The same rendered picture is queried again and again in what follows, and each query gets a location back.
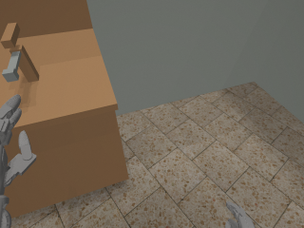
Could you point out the robot left hand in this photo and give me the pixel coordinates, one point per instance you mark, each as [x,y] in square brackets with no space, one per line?
[10,114]

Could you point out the robot right hand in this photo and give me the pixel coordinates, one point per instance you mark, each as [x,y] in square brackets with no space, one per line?
[240,215]

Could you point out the counter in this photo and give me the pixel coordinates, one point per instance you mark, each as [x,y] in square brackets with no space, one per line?
[67,102]

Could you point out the tap lever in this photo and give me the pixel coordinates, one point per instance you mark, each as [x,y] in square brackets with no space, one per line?
[10,74]

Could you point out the robot left forearm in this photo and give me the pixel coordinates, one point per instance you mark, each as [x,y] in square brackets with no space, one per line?
[5,217]

